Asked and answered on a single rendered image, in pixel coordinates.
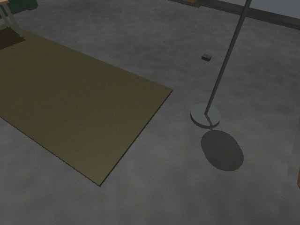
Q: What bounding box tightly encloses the small box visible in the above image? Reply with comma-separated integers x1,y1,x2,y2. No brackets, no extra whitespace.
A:
201,54,211,61

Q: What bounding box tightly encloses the sofa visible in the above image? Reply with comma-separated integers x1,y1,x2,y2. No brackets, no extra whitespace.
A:
0,0,38,18

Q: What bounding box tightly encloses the floor lamp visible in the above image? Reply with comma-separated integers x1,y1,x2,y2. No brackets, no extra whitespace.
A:
190,0,252,128

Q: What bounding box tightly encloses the coffee table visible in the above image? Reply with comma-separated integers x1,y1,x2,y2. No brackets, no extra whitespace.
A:
0,0,24,37

